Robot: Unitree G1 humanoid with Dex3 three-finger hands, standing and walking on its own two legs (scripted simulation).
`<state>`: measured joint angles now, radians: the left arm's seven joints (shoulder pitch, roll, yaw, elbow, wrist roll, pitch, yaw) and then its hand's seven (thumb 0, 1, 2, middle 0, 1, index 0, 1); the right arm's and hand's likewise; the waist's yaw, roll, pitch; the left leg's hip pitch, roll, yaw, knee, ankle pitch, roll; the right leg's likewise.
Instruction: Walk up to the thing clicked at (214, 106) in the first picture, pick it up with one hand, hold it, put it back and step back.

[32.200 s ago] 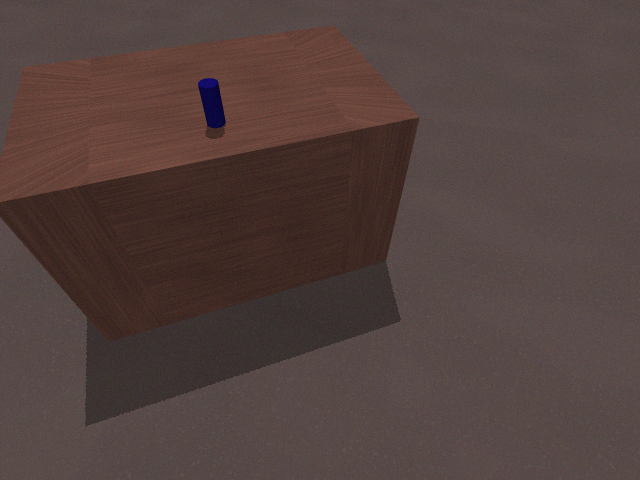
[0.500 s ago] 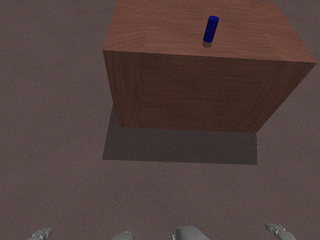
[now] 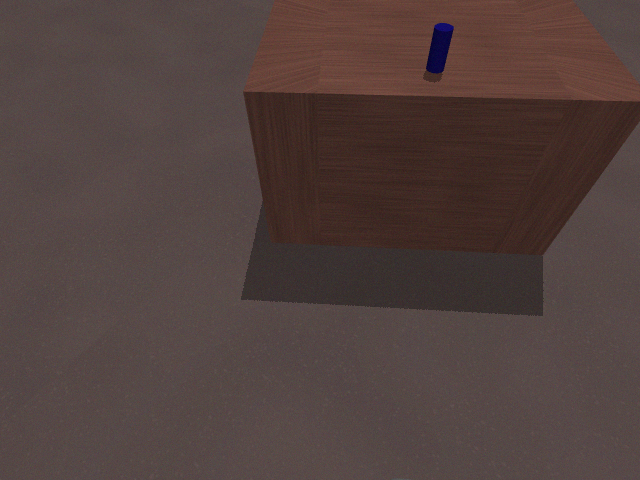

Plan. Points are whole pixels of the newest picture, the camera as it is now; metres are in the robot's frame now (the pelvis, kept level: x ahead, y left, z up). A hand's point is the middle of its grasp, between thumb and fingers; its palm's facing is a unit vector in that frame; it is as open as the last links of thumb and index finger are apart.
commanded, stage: step back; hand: right
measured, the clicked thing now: (439, 48) +1.15 -0.27 -0.05
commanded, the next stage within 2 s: stand in 0.82 s
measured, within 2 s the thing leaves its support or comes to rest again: neither
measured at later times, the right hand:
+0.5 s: hand out of the picture +0.12 -0.27 -0.14, palm faces -0.08 +0.93 -0.37, open 7.4 cm
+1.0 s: hand (507, 455) +0.18 -0.23 -0.13, palm faces -0.03 +0.94 -0.33, open 7.4 cm
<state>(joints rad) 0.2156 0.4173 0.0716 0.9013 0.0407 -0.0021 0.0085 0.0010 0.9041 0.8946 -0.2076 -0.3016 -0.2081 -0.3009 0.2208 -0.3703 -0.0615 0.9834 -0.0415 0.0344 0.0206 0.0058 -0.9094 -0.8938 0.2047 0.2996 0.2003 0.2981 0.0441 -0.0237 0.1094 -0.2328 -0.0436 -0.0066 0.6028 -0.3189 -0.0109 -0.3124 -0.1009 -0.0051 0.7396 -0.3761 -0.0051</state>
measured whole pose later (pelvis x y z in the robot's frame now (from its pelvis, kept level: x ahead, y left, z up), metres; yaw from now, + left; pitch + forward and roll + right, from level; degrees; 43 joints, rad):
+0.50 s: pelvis +0.04 +0.00 +0.01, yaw +1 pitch -1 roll +0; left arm 0.21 0.36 0.04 0.99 0.03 -0.04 0.00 0.00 0.90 0.89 -0.21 -0.30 -0.21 -0.30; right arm 0.19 -0.40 -0.06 0.99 -0.03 -0.01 0.01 0.00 -0.91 -0.89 0.20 0.30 0.20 0.30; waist 0.03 0.02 0.08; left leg -0.33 0.02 -0.03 0.65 -0.37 0.01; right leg -0.25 -0.03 -0.05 0.60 -0.33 -0.01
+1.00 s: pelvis +0.06 +0.01 +0.02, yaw +0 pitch -2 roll +0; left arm 0.08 0.36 0.00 1.09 0.00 -0.02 0.00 0.00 0.91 0.89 -0.20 -0.30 -0.21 -0.30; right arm 0.04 -0.34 -0.01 1.08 -0.01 -0.02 0.01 0.00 -0.91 -0.89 0.21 0.30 0.20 0.30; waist 0.01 0.00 0.07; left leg -0.18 0.03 0.01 0.44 -0.22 -0.01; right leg -0.12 -0.03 0.00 0.43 -0.26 0.02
